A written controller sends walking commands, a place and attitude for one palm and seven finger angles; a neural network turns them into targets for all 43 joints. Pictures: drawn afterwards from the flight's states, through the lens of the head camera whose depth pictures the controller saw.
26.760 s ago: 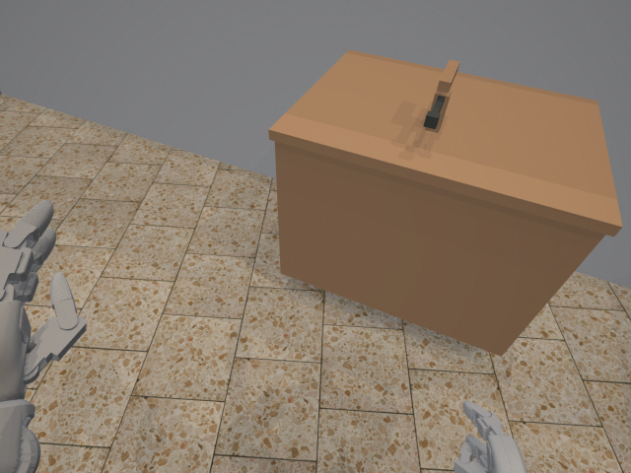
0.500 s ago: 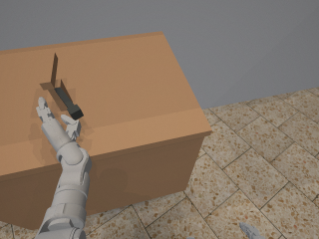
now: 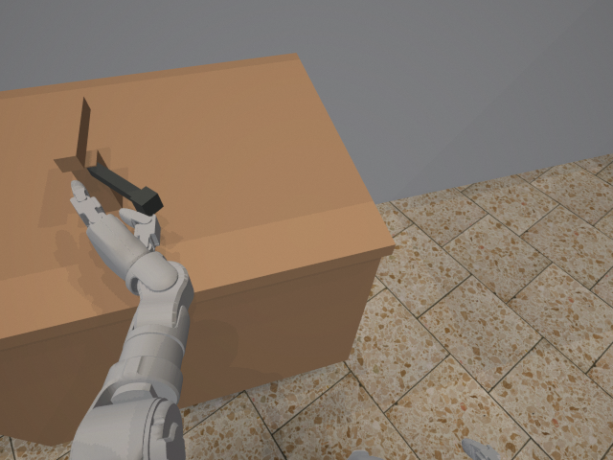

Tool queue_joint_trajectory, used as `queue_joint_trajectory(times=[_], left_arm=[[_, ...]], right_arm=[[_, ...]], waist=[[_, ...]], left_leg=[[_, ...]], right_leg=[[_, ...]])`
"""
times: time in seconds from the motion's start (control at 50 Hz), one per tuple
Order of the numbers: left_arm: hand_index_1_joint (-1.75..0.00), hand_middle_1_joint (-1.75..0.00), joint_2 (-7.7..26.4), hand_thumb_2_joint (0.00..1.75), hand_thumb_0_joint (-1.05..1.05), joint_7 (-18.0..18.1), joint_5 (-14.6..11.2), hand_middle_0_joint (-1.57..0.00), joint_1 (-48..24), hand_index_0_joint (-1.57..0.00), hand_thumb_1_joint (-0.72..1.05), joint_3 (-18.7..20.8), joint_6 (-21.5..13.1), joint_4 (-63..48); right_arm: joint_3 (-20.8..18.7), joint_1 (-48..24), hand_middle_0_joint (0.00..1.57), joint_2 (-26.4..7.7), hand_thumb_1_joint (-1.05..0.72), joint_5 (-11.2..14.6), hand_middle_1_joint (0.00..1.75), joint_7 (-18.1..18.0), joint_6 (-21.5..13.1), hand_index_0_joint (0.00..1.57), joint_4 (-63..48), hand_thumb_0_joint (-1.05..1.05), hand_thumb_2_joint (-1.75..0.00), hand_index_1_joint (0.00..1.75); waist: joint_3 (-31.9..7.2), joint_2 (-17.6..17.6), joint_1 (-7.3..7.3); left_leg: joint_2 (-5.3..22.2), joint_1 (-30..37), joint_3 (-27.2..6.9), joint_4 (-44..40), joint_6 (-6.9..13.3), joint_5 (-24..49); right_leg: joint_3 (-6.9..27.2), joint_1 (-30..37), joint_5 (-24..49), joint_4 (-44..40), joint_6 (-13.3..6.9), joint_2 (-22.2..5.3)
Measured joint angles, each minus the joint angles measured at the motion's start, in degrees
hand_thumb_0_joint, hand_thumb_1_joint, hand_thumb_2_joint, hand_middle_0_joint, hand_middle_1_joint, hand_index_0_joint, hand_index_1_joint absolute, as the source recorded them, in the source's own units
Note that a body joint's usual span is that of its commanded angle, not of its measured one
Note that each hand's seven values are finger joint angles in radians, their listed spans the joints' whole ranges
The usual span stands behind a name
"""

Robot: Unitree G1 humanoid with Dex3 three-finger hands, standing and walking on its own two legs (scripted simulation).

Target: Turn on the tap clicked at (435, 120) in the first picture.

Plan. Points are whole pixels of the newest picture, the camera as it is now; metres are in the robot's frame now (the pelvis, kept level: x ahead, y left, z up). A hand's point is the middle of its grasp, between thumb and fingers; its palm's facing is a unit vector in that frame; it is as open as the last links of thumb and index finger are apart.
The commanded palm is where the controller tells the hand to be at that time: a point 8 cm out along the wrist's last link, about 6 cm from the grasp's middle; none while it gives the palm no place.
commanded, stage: push the lever round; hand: left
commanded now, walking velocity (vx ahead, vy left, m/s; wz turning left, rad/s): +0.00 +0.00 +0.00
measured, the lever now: (147, 202) +0.45 +0.23 +0.07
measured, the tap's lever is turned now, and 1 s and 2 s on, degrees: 40 65 75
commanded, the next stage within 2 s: lift the hand up off the lever in 1.08 s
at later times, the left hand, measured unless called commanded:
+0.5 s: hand (169, 206) +0.45 +0.20 +0.06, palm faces +0.81 -0.58 -0.09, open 7.7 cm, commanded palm +0.40 +0.21 +0.07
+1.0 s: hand (182, 191) +0.48 +0.19 +0.06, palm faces +0.82 -0.56 -0.12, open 7.7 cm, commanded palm +0.43 +0.20 +0.07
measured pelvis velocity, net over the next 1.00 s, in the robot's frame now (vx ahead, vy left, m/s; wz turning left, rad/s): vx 0.00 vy -0.01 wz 0.00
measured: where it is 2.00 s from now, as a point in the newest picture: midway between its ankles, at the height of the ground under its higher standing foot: outside the picture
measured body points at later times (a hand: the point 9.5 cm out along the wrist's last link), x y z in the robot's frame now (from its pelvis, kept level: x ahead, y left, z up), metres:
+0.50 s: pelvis +0.01 +0.00 -0.01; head +0.07 +0.00 +0.44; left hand +0.40 +0.23 +0.07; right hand +0.08 -0.24 -0.14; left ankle -0.01 +0.12 -0.70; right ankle +0.04 -0.09 -0.70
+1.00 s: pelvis +0.00 -0.01 -0.01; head +0.08 +0.00 +0.43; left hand +0.43 +0.21 +0.07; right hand +0.06 -0.26 -0.14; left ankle -0.01 +0.12 -0.70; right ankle +0.04 -0.09 -0.70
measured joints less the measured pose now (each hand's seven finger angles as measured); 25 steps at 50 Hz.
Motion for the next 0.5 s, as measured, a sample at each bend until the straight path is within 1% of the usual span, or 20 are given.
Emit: queue_joint_trajectory(times=[0.08,0.26,0.38,0.5], left_arm=[[-0.15,-0.15,-0.24,0.91,0.01,1.48,0.71,-0.16,-1.59,-0.15,0.90,1.01,0.14,1.53],[-0.15,-0.15,-1.41,0.90,0.01,4.71,1.87,-0.16,-4.47,-0.15,0.91,1.57,0.30,3.78],[-0.15,-0.15,-1.78,0.90,0.01,6.66,2.84,-0.16,-6.49,-0.15,0.91,2.51,1.13,5.31],[-0.15,-0.15,-2.16,0.91,0.01,8.54,3.41,-0.16,-8.09,-0.15,0.92,2.81,1.82,6.37]], right_arm=[[-0.26,0.33,0.20,0.16,-0.91,-0.50,0.30,0.59,0.24,0.20,0.03,0.01,-0.90,0.30],[-0.75,1.38,0.20,0.60,-0.91,-1.51,0.30,2.09,0.80,0.20,0.70,0.01,-0.90,0.30],[-0.89,1.66,0.20,0.80,-0.91,-2.08,0.30,2.84,1.24,0.20,0.97,0.01,-0.90,0.30],[-1.15,1.85,0.20,0.91,-0.91,-2.61,0.30,3.57,1.33,0.20,1.34,0.01,-0.90,0.30]], waist=[[-0.52,0.11,-0.33],[-1.21,0.18,-0.53],[-1.47,0.30,-0.91],[-1.70,0.45,-0.99]], left_leg=[[0.02,-0.69,0.07,0.34,0.02,-0.24],[-0.07,-1.84,0.15,1.28,0.13,-0.96],[-0.09,-2.62,0.02,1.73,0.13,-1.19],[-0.10,-3.35,-0.05,2.22,0.08,-1.40]], right_leg=[[0.06,-0.70,-0.19,0.29,0.04,0.03],[0.13,-1.87,-0.89,1.23,0.20,-0.06],[-0.01,-2.53,-1.09,1.53,0.23,-0.09],[-0.10,-3.21,-1.27,1.95,0.22,-0.11]])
